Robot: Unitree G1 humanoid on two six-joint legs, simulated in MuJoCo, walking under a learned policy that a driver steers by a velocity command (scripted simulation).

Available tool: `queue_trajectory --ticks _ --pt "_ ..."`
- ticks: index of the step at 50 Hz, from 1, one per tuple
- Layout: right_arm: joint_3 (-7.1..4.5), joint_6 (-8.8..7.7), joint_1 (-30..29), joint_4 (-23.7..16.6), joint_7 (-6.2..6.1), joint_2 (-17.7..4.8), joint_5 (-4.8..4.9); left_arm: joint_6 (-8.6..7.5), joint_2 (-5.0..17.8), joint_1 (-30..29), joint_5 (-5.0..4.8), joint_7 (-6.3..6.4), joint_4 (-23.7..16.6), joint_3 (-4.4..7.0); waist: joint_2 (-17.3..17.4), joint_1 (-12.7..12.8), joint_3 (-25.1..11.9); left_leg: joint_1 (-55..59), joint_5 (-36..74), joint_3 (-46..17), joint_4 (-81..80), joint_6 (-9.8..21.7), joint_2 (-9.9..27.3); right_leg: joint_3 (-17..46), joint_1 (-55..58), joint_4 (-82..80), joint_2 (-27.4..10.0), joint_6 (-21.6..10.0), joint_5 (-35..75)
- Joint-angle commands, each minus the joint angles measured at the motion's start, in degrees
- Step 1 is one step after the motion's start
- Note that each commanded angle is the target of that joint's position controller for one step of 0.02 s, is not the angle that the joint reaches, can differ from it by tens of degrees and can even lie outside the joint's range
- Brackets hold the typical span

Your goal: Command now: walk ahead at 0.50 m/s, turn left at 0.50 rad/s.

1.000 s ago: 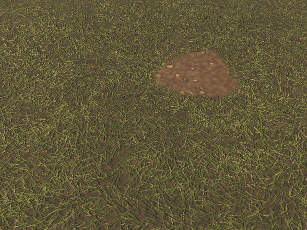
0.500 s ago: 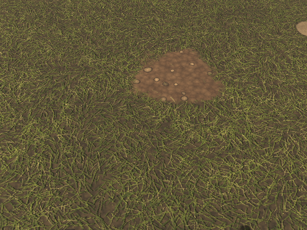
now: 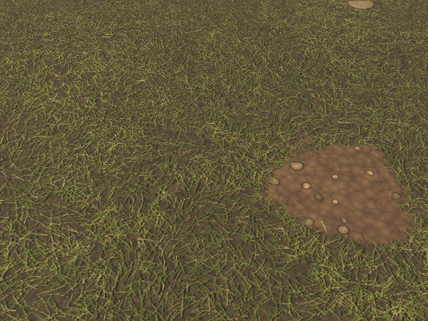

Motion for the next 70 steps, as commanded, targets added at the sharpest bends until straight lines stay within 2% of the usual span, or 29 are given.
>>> queue_trajectory --ticks 1,6,8,9,10,11,12,13,14,16,21,28,31,33,34,35,36,37,38,42,45,49,53,54,55,56,58,62,70 --pt "0.70 -0.67 -7.35 -5.51 1.42 -0.69 -0.23 0.00 8.86 0.46 -0.52 0.81 -3.12 1.59 -1.97 0.81 6.54 -2.40 1.83 3.42 -6.13 0.34 -0.15 3.86 -1.17 -5.26 -17.98 -6.05 19.26" --pt "0.26 -0.50 -9.03 -9.78 3.34 -2.56 0.21 2.08 11.71 0.43 -1.55 1.11 -4.27 2.55 -5.35 -1.25 4.08 4.24 -10.22 10.54 -10.49 3.50 -5.35 -0.12 6.34 5.79 -20.00 -4.54 46.86" --pt "-1.86 -0.30 1.03 -8.60 3.37 -6.86 0.64 2.88 13.51 -1.75 -1.86 1.39 -5.42 2.96 -7.86 -7.57 -2.40 18.73 -14.17 12.65 -11.44 6.46 -10.08 -1.00 4.82 21.06 -19.35 -3.08 61.53" --pt "-3.99 -0.24 10.54 -6.36 2.54 -10.80 0.70 2.87 13.31 -2.97 -2.14 1.34 -6.11 2.74 -6.31 -12.69 -7.33 33.95 -9.83 10.55 -16.79 8.94 -11.60 -1.79 -2.19 34.79 -16.89 -0.77 54.73" --pt "-5.38 0.31 15.76 -4.93 1.13 -16.52 0.43 2.01 8.63 -1.49 -0.18 1.03 -7.85 1.37 5.33 -11.51 -11.79 50.33 -7.71 -8.30 -16.53 12.46 0.40 -1.03 -19.67 53.99 -12.36 1.65 15.67" --pt "-5.24 -0.51 14.09 -6.91 1.47 -18.88 -0.32 -0.55 2.96 1.98 -1.03 -0.07 -11.08 -0.48 13.17 -5.96 -20.44 65.63 -17.92 -43.72 -27.38 24.76 12.51 11.41 -40.26 71.27 0.11 3.88 -19.81" --pt "-3.69 -0.90 15.91 -6.73 1.76 -13.58 -0.92 -2.88 8.49 -6.72 -3.37 -0.88 -12.71 0.71 4.54 -10.14 -18.98 65.60 -17.66 -41.46 -32.16 20.90 11.45 19.84 -46.89 72.57 -2.72 1.92 -16.77" --pt "-2.99 -1.44 13.30 -6.71 1.65 -10.74 -0.79 -3.73 8.77 -9.55 -4.35 -1.13 -13.88 0.80 3.05 -8.97 -11.56 59.03 -13.52 -31.90 -31.77 18.38 9.57 19.22 -49.51 68.89 -5.17 0.41 -11.56" --pt "-2.35 -1.83 8.37 -7.87 1.70 -8.77 -0.38 -3.75 8.37 -9.30 -3.24 -0.66 -12.92 0.84 -2.87 -5.72 -7.00 49.33 -7.60 -24.48 -31.84 16.27 6.76 19.08 -46.08 63.77 -7.97 0.41 -7.47" --pt "-1.35 -2.01 3.42 -9.71 1.25 -6.15 -0.90 -2.08 9.41 -7.21 -1.59 -0.38 -12.45 1.87 -2.03 -1.92 -4.31 37.32 -0.56 -17.24 -33.70 14.64 3.33 19.19 -38.00 56.98 -10.67 1.62 -3.98" --pt "-2.22 -2.10 7.25 -9.75 -0.73 -10.07 -0.35 0.01 6.80 -13.90 -0.10 0.12 -16.02 1.40 -0.39 -2.63 -0.82 29.45 5.43 -10.96 -35.86 13.79 -0.14 16.58 -38.01 40.11 -9.06 5.89 6.17" --pt "-2.18 -1.03 12.63 -8.99 -1.24 -9.90 0.18 -1.19 6.81 -24.77 -1.46 -1.42 -20.32 0.76 4.31 -7.23 0.16 31.23 -5.47 -13.21 -31.25 9.32 -1.14 16.64 -31.80 17.55 -3.52 4.67 19.56" --pt "-2.23 -0.41 12.51 -9.43 -1.81 -9.91 0.05 -2.21 9.14 -22.99 -1.63 -2.17 -20.67 1.51 5.92 -5.57 -0.35 35.92 -5.52 -18.45 -26.14 8.36 1.15 17.72 -29.24 14.79 -3.13 2.84 13.11" --pt "-1.72 -0.17 10.55 -10.66 -1.85 -8.61 -0.16 -2.88 11.21 -14.26 -1.17 -1.95 -18.64 2.69 6.66 -0.77 -4.06 34.85 0.78 -18.06 -18.37 6.16 -1.81 16.50 -17.00 12.12 -2.95 0.20 11.88" --pt "-0.56 -0.38 9.43 -12.11 -1.52 -5.81 -0.84 -3.07 13.98 -5.49 -0.10 -1.56 -17.63 3.52 3.02 3.32 -11.65 28.37 -2.94 -14.31 -4.38 4.02 -5.18 23.08 -2.19 14.22 -10.57 -3.30 10.71" --pt "0.58 -0.97 17.66 -13.48 -1.50 -1.82 0.36 -2.41 18.92 2.39 0.87 -1.33 -16.05 4.84 -14.35 1.19 -21.11 7.75 -26.03 -6.88 16.30 -0.48 -13.53 47.85 20.31 11.31 -24.68 -12.61 1.60" --pt "0.28 -1.12 19.04 -13.18 -1.61 -6.20 1.13 -1.92 15.15 1.57 -0.38 -1.64 -16.18 3.93 -18.76 0.76 -20.60 -1.70 -37.36 -7.50 26.30 -1.47 -11.06 60.53 21.06 6.57 -28.71 -14.42 -4.93" --pt "-1.02 -0.64 14.21 -13.20 -1.70 -10.97 0.91 -1.36 10.52 -2.54 -0.66 -1.36 -17.71 2.63 -11.37 1.57 -11.88 -4.09 -33.61 -7.56 30.10 -2.36 -8.61 50.90 13.23 6.59 -26.62 -11.92 0.55" --pt "-1.10 -0.21 10.23 -13.81 -1.92 -11.03 -0.11 -0.76 8.76 -5.47 -0.14 -1.34 -18.15 1.84 -5.89 0.97 -7.22 -1.31 -29.96 -5.47 29.55 -3.03 -7.04 41.38 4.46 7.36 -23.58 -10.38 13.18" --pt "-0.05 0.73 10.90 -14.18 -1.84 -4.62 -1.00 -0.86 6.31 -9.08 0.26 -2.65 -15.47 0.40 -7.45 -4.72 -3.49 10.49 -27.80 -1.90 14.39 -3.79 -4.50 24.68 -12.38 5.50 -15.48 -10.30 42.57" --pt "1.04 0.64 7.98 -14.90 -1.93 -2.93 -1.84 -0.12 9.87 -10.77 -0.78 -2.17 -14.64 1.24 -8.12 -5.00 -6.54 17.38 -19.71 0.99 -0.39 -4.77 -5.09 20.78 -14.15 5.52 -13.93 -10.96 49.57" --pt "0.65 1.04 1.96 -16.14 -1.94 -5.44 -1.20 2.05 13.10 -7.88 -2.19 -1.40 -13.64 2.24 -8.55 -2.55 -7.15 20.48 -12.62 1.57 -10.13 -5.07 -7.70 22.71 -12.07 6.66 -13.86 -9.81 38.46" --pt "-0.25 0.72 1.67 -16.61 -2.10 -6.96 -1.44 3.81 12.04 -8.16 -3.18 -0.44 -14.05 2.04 -8.55 -4.20 -5.13 28.53 -5.20 1.43 -24.91 -2.25 -8.20 27.16 -14.54 11.67 -11.74 -6.11 20.96" --pt "-0.96 0.59 3.12 -16.84 -2.52 -9.37 -2.25 3.78 9.76 -7.40 -2.68 -0.28 -14.54 1.41 -6.18 -4.26 -6.63 35.30 1.94 -2.36 -25.76 0.05 -2.79 26.59 -18.61 15.91 -9.27 -3.27 13.55" --pt "-1.83 1.10 5.49 -17.64 -3.32 -13.19 -3.21 3.49 5.69 -6.18 -1.03 -0.51 -15.73 0.26 3.84 -3.66 -9.90 43.93 19.31 -10.98 -23.53 4.88 9.03 21.49 -27.03 27.67 -3.59 0.29 -4.74" --pt "-2.02 1.90 6.71 -16.90 -3.07 -13.30 -3.13 3.39 5.32 -2.37 -1.57 -0.41 -16.58 -0.06 15.39 -3.19 -11.80 46.73 23.50 -20.33 -24.93 13.41 18.40 15.41 -36.53 37.89 0.27 2.91 -25.06" --pt "-1.00 1.69 4.86 -17.34 -2.77 -9.08 -2.63 4.90 11.59 -4.27 -2.37 -0.20 -16.08 2.17 8.21 -4.01 -9.25 42.28 14.29 -16.44 -27.02 13.39 14.55 17.39 -40.19 54.00 -3.23 5.09 -22.03" --pt "-0.97 1.72 -3.08 -17.36 -2.63 -8.79 -2.51 8.48 8.52 -3.98 -1.98 0.53 -16.68 2.08 6.76 -1.03 -4.08 29.45 6.33 -3.47 -30.55 9.67 8.40 14.92 -34.23 52.00 -4.83 7.72 -11.18" --pt "-2.36 2.47 -2.45 -15.20 -2.98 -11.97 -0.52 8.59 8.80 -6.55 -1.77 -2.38 -21.59 2.03 8.17 -1.65 -6.92 30.95 1.08 2.42 -25.16 6.97 10.65 9.69 -20.38 25.09 -3.89 3.03 -1.23"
